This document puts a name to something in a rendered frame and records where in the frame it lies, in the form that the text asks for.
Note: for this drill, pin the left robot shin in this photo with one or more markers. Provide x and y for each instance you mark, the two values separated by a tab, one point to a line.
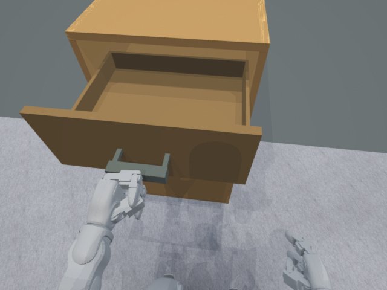
169	276

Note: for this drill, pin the handle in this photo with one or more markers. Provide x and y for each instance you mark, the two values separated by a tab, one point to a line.
150	173

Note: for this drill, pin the robot left forearm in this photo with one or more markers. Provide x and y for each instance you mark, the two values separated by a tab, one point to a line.
87	258

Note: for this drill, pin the right robot hand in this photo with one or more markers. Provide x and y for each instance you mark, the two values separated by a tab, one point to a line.
311	273

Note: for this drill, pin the left robot hand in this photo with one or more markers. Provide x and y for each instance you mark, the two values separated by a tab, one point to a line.
125	188

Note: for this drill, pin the drawer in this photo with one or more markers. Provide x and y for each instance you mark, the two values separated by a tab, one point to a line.
197	109

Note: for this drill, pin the cabinet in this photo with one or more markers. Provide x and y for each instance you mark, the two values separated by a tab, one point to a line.
230	29

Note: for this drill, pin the robot left thigh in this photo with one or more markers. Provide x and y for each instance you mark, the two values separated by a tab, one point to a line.
165	283

